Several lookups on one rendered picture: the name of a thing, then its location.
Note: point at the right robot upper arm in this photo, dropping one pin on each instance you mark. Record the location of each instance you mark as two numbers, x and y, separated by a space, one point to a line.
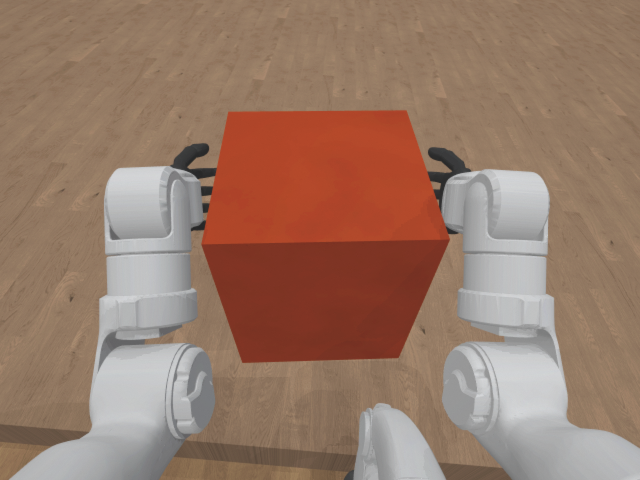
511 396

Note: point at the right robot hand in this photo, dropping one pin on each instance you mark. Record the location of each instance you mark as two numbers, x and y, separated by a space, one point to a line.
454 163

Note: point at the robot right thigh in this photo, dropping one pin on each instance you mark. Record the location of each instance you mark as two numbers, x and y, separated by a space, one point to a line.
395 444

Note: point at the left robot forearm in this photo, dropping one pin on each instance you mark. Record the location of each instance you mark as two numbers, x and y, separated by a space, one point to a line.
148 216

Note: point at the left robot hand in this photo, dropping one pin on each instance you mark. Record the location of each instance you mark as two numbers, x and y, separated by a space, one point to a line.
184 159

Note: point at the right robot forearm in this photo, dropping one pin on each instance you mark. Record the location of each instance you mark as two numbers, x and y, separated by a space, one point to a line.
503 216

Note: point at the carton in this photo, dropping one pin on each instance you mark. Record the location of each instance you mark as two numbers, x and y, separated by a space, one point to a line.
323 233

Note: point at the right robot shin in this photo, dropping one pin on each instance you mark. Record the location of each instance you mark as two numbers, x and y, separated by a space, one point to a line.
366 470

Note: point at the left robot upper arm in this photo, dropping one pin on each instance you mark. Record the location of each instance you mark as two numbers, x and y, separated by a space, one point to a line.
146 400

